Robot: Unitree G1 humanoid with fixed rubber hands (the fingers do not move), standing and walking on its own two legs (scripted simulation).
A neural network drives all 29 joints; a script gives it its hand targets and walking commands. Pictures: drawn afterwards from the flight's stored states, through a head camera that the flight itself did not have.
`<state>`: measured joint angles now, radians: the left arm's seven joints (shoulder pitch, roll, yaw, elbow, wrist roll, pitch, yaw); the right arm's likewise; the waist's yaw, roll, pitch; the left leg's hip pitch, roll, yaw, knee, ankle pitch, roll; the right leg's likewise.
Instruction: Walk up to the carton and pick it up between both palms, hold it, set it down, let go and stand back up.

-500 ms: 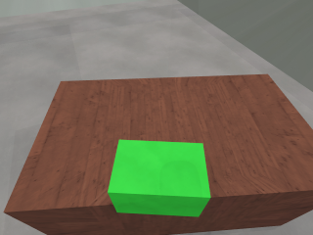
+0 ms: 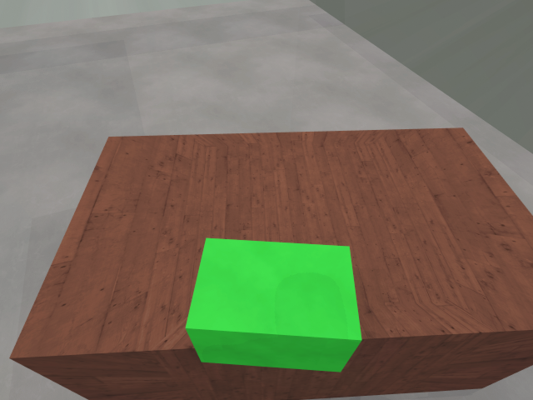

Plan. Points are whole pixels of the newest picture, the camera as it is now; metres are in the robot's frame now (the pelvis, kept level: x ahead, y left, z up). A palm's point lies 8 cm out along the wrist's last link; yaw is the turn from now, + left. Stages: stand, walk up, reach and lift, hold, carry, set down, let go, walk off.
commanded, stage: stand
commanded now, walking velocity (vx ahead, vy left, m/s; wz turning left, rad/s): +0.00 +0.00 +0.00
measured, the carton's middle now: (273, 305) +0.31 -0.01 -0.11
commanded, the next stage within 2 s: none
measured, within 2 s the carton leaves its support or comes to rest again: neither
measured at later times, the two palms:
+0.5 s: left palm out of the picture -0.03 +0.23 -0.14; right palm out of the picture +0.00 -0.23 -0.14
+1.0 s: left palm out of the picture -0.03 +0.23 -0.14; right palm out of the picture +0.00 -0.23 -0.14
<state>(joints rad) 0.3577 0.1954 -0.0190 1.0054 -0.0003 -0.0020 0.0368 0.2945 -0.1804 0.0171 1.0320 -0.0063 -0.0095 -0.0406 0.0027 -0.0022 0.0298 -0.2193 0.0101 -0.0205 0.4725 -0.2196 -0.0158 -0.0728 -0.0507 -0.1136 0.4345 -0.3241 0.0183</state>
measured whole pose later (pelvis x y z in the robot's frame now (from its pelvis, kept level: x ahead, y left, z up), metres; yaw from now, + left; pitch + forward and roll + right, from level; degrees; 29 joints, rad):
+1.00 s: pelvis +0.00 +0.00 +0.00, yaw +1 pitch -2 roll +0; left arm 0.38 0.19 -0.02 1.03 0.00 -0.01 0.04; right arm 0.30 -0.17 0.02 1.06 -0.01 -0.01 -0.04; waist 0.00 -0.01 0.02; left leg -0.23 0.00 -0.03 0.47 -0.21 -0.02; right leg -0.08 -0.06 -0.13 0.43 -0.32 0.02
